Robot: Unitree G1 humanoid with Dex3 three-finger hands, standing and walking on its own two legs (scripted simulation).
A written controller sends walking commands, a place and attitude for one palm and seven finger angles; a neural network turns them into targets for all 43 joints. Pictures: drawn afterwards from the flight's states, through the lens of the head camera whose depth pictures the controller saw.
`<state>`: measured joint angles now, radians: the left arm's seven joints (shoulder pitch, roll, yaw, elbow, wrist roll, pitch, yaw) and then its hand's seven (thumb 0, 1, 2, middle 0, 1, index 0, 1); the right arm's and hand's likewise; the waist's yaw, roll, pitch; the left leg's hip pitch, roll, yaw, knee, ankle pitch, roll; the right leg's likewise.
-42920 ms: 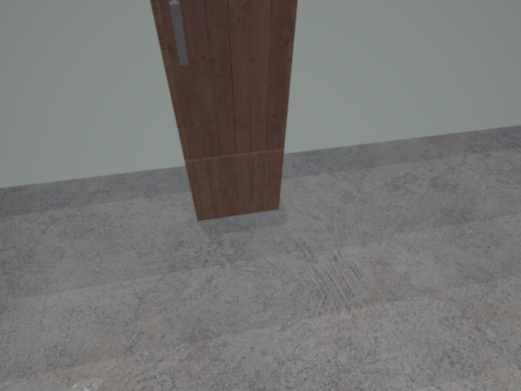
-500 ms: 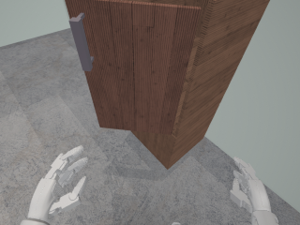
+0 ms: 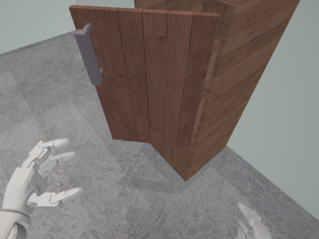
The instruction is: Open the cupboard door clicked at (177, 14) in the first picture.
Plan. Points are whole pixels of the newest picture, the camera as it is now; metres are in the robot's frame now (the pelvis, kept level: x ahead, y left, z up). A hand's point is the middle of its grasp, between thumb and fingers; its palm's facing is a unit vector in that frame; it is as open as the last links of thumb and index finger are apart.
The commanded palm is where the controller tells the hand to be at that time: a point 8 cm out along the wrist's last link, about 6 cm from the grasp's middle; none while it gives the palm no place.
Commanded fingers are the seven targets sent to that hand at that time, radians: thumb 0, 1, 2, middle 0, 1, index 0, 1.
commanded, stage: raise the hand with hooked fingers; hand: left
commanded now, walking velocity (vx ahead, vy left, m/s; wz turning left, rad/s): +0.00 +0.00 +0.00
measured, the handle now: (92, 55) +0.55 +0.23 +0.17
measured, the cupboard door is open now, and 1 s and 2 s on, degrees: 43 43 43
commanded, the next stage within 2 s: move the hooked fingers beside the handle in 1.22 s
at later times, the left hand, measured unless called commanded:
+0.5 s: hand (29, 144) +0.26 +0.28 +0.15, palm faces +0.02 -1.00 -0.08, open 13.8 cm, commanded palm +0.24 +0.32 +0.16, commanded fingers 0.00 -0.50 0.30 -0.30 -1.20 -0.30 -1.20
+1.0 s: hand (24, 122) +0.29 +0.28 +0.19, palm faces +0.00 -1.00 -0.06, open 14.0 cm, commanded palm +0.26 +0.33 +0.19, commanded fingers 0.00 -0.50 0.30 -0.30 -1.20 -0.30 -1.20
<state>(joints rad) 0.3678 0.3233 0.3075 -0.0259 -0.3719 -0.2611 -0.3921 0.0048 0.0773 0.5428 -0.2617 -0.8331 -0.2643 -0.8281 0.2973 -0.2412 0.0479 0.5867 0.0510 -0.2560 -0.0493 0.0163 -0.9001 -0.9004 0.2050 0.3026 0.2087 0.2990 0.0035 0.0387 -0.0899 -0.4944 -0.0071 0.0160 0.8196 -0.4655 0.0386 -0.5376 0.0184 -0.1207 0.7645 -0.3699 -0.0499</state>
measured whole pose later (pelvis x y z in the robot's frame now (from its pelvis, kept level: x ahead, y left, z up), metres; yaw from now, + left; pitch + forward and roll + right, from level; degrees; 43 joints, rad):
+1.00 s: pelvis +0.00 +0.01 +0.03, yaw +0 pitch +0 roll -1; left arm -0.14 0.47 0.46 0.25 -0.34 0.05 -0.51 -0.01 -0.50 0.30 -0.30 -1.20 -0.30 -1.20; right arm 0.26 -0.29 0.07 0.60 0.07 -0.21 -0.09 0.02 -0.90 -0.90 0.20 0.30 0.21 0.30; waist 0.03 0.04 -0.04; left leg -0.20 -0.03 0.03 0.52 -0.33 0.05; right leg -0.25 0.01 -0.10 0.49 -0.25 -0.04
